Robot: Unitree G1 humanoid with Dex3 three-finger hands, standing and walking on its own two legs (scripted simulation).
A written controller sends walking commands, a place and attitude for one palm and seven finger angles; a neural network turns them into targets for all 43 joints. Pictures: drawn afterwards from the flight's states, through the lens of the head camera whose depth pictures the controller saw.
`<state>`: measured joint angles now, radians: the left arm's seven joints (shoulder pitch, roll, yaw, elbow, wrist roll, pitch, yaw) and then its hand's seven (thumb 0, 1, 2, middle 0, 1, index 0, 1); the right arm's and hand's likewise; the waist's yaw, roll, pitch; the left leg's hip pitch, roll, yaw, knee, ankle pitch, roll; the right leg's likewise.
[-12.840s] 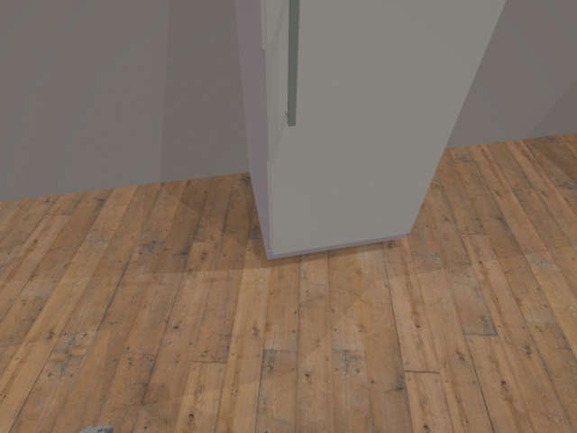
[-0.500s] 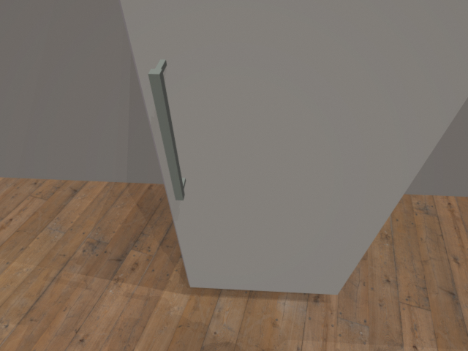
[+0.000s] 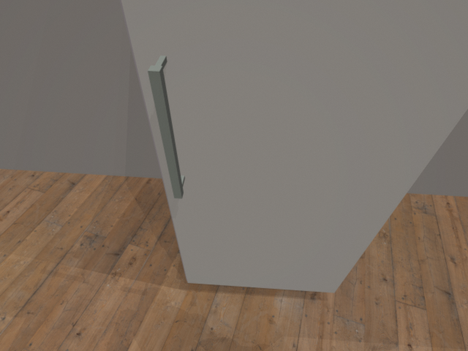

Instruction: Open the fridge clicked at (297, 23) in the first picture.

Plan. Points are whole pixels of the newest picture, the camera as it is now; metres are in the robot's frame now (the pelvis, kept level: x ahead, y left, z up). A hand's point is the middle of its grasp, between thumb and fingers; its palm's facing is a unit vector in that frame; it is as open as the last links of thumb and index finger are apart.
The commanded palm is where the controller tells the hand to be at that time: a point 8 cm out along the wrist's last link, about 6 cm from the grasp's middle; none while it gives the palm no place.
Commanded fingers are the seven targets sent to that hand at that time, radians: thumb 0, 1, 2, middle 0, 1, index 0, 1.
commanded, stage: look again from close up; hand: left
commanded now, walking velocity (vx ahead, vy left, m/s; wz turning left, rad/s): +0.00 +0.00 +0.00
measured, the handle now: (171, 138) +0.48 +0.16 +0.11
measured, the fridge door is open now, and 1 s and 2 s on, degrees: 0 0 0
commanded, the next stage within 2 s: none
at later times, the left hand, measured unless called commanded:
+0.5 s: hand out of the picture +0.08 +0.24 -0.16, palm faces -0.02 -0.95 -0.33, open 7.3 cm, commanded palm none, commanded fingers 0.00 0.90 0.90 -0.20 -0.30 -0.20 -0.30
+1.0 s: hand out of the picture +0.09 +0.24 -0.16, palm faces -0.02 -0.95 -0.33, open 7.3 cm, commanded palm none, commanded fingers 0.00 0.90 0.90 -0.20 -0.30 -0.20 -0.30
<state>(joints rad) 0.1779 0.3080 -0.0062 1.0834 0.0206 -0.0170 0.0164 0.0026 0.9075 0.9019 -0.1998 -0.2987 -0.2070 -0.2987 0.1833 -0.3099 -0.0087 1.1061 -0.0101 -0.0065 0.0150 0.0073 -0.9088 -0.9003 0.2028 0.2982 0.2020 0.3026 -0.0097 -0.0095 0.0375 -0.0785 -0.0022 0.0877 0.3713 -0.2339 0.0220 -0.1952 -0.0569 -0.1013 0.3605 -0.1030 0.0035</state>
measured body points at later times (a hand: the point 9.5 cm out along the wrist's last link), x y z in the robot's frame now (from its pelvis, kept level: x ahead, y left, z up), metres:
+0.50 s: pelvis +0.01 +0.00 +0.00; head +0.01 +0.01 +0.45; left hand +0.08 +0.29 -0.14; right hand +0.08 -0.29 -0.13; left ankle -0.01 +0.10 -0.74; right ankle +0.06 -0.12 -0.74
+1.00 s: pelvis +0.03 +0.00 +0.00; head +0.03 +0.01 +0.45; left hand +0.09 +0.29 -0.13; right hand +0.09 -0.29 -0.13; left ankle -0.01 +0.10 -0.74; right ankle +0.06 -0.12 -0.74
